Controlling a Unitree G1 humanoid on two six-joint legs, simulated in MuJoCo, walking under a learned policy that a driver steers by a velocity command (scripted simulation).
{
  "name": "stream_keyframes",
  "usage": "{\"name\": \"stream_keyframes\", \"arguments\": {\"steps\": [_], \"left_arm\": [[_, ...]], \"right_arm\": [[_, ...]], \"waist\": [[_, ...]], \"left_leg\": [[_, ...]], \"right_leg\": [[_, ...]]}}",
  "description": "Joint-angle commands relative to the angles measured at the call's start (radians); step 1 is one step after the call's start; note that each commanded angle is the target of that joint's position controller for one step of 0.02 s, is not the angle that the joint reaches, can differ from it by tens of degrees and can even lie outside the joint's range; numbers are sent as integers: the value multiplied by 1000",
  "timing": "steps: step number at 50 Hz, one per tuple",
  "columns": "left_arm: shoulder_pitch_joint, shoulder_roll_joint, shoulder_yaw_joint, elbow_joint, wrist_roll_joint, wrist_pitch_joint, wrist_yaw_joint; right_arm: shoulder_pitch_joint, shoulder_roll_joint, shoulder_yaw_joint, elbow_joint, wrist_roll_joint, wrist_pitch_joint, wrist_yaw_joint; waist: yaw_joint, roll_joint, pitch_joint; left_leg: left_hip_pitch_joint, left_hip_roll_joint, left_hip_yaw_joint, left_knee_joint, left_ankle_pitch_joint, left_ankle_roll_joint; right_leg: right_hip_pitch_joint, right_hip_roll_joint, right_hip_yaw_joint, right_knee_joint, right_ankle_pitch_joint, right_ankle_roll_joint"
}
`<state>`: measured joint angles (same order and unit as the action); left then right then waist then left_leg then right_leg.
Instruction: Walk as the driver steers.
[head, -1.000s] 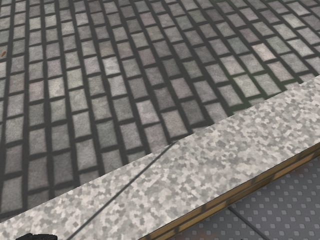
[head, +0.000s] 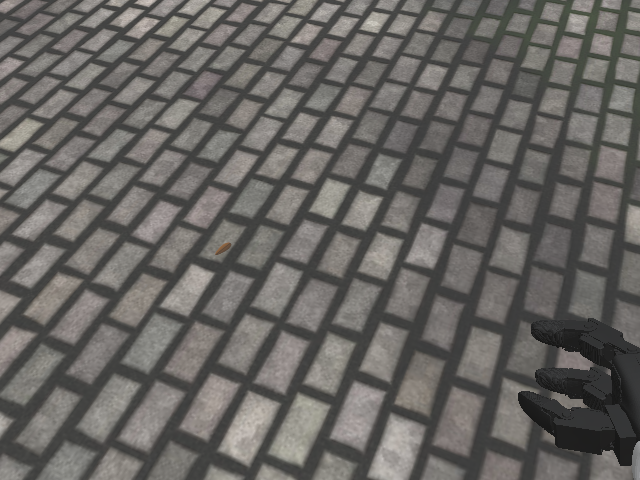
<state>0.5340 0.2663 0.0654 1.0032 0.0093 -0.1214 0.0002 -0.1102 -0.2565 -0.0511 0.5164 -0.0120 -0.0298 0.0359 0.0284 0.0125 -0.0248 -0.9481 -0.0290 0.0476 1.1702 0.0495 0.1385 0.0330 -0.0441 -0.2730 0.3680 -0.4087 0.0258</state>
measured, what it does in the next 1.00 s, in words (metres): walks ahead: left foot, then right foot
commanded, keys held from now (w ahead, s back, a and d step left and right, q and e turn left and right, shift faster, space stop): w+q+shift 0.24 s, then w+e+shift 0.76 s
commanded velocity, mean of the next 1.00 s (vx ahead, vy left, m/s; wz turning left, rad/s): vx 1.00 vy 0.00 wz -0.07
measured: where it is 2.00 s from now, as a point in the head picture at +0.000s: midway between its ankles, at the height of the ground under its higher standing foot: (393, 138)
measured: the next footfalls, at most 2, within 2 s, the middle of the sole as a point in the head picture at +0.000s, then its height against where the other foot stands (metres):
left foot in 0.12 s outside the picture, level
right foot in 0.50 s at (389, 375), level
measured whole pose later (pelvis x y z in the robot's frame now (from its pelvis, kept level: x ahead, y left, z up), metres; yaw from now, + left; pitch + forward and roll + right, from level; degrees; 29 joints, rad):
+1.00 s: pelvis +0.96 +0.02 -0.01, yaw -6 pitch +3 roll +1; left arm 0.45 0.32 0.08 0.82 -0.01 -0.05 -0.01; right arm 0.02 -0.25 0.02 0.59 -0.06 -0.10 -0.02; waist 0.11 -0.03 0.01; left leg -0.50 0.01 0.01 0.62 -0.17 -0.01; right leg -0.18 0.11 0.15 1.07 -0.43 -0.12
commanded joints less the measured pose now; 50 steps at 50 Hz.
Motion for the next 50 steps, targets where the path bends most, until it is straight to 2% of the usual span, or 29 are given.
{"name": "stream_keyframes", "arguments": {"steps": [1,2,4,5,6,7,8,9,10,12,14,17,21,23,24,25,26,27,29,30,33,37,42,45,46,47,48,49,50], "left_arm": [[-242,154,19,-180,-14,-61,22],[-231,188,32,-201,-18,-51,28],[-257,209,47,-240,5,-5,43],[-316,203,57,-266,10,25,44],[-387,85,32,-290,32,44,28],[-304,-55,-11,-381,66,36,23],[-197,-31,-27,-470,49,14,14],[-207,48,-28,-469,51,-14,10],[-288,120,-13,-463,47,-14,8],[-316,133,-16,-464,69,23,15],[-377,109,-30,-484,67,57,10],[-465,26,-71,-493,23,53,-24],[-570,52,-56,-489,11,52,-24],[-463,97,-26,-457,16,48,-17],[-283,128,-3,-407,12,50,-10],[-46,175,23,-340,13,57,0],[107,268,53,-300,28,65,6],[27,294,56,-283,28,70,-15],[-133,173,42,-320,11,72,-24],[-129,148,36,-300,9,70,-24],[-105,127,23,-256,1,49,-16],[-116,156,34,-262,-5,39,-16],[-38,196,53,-234,-27,39,-16],[-39,240,62,-227,-15,45,-6],[-85,254,65,-239,-15,41,-12],[-114,176,44,-269,-11,28,-15],[-13,38,7,-308,-51,30,-12],[-57,109,3,-312,-26,47,-5],[-168,142,12,-307,-3,59,-7]], "right_arm": [[265,-61,-14,78,-1,5,30],[325,-96,-28,100,3,6,27],[582,-166,-61,164,-10,19,11],[694,-193,-84,203,-3,14,-2],[623,-213,-105,220,30,14,-18],[534,-258,-90,199,12,4,-20],[505,-270,-86,152,-6,8,-29],[480,-231,-84,134,-25,5,-49],[451,-190,-75,137,-28,-9,-60],[458,-188,-64,160,-13,-42,-59],[449,-157,-43,188,-10,-71,-62],[469,-151,-41,220,11,-91,-40],[580,-194,-48,265,2,-96,-16],[590,-235,-54,284,-12,-93,-27],[564,-249,-56,285,-28,-83,-34],[495,-234,-52,268,-39,-76,-41],[452,-139,-26,213,-24,-83,-43],[550,-64,0,160,-3,-100,-26],[378,-118,15,131,-31,-107,-33],[330,-112,20,111,-46,-106,-29],[307,-77,41,62,-71,-61,-16],[110,-74,68,-19,-41,-54,0],[5,-79,73,-28,-22,-62,-7],[168,-144,41,18,-23,-73,-34],[340,-175,22,55,-24,-80,-50],[562,-250,-9,79,-43,-82,-74],[563,-313,-27,83,-77,-77,-76],[502,-277,-36,84,-54,-65,-72],[435,-173,-16,81,-45,-64,-67]], "waist": [[-192,-69,-39],[-210,-109,-86],[-315,-142,-161],[-374,-49,-151],[-338,114,-12],[-137,142,44],[-64,92,-214],[-64,17,-145],[-48,-111,-30],[9,-150,83],[28,-178,144],[-40,-44,93],[-137,-12,89],[-70,33,-11],[33,62,-105],[166,66,-184],[220,-113,-268],[58,-404,-295],[51,-65,-84],[28,18,-29],[-46,-28,59],[-25,-37,129],[51,-54,71],[-25,-47,-68],[-123,-42,-161],[-213,30,-305],[-128,291,-434],[-119,264,-374],[-128,132,-202]], "left_leg": [[630,-65,177,-335,134,-10],[695,-81,188,-365,90,-1],[917,-84,112,-449,-26,63],[1074,-25,-2,-609,-23,146],[1074,-18,-77,-672,-107,197],[1094,22,-262,-450,290,219],[1294,174,-655,-633,20,393],[1190,264,-926,-919,-395,395],[1046,246,-909,-973,-470,352],[779,189,-803,-949,-303,319],[576,142,-625,-968,-251,261],[451,24,-350,-1012,-113,146],[832,88,-277,-968,275,81],[1006,124,-220,-765,673,37],[1011,128,-181,-567,801,17],[855,104,-134,-276,726,-7],[548,-6,-40,206,233,-57],[232,-125,-100,390,-458,-89],[114,26,-152,322,-316,-83],[161,60,-145,221,-309,-87],[208,104,-130,65,-377,-122],[332,103,-64,-316,-144,-171],[507,38,-48,-586,56,-154],[743,-23,-45,-668,-138,-120],[965,26,-77,-660,-176,-102],[1214,224,-261,-650,-497,-65],[1451,519,-790,-792,-777,37],[1369,503,-930,-869,-896,66],[1225,442,-736,-875,-808,41]], "right_leg": [[-229,-85,-23,-103,1035,-16],[-138,-115,-6,0,1223,-14],[-110,-164,36,409,1352,-18],[-262,-105,55,822,960,-28],[-528,63,62,1219,57,-42],[-844,61,170,1460,-134,-34],[-970,57,355,1439,-103,-1],[-1030,25,402,1303,-49,3],[-1002,-15,421,1195,-13,19],[-893,-54,433,1011,-45,49],[-785,-124,387,779,24,64],[-434,-118,294,413,432,-6],[-499,-36,193,219,486,-97],[-424,48,152,202,345,-140],[-262,94,140,200,281,-161],[-9,66,181,227,228,-190],[232,-94,482,222,-27,-266],[338,-248,1106,-49,-101,-365],[128,-225,967,-101,-113,-359],[-6,-182,883,-109,-46,-331],[-235,-84,760,-164,35,-323],[-426,1,636,-258,222,-305],[-260,-10,645,-178,586,-237],[-138,2,634,120,915,-181],[-226,39,614,339,868,-160],[-370,76,553,640,618,-159],[-688,182,439,948,-113,-133],[-821,97,393,1050,-24,-149],[-857,48,368,1028,77,-147]]}}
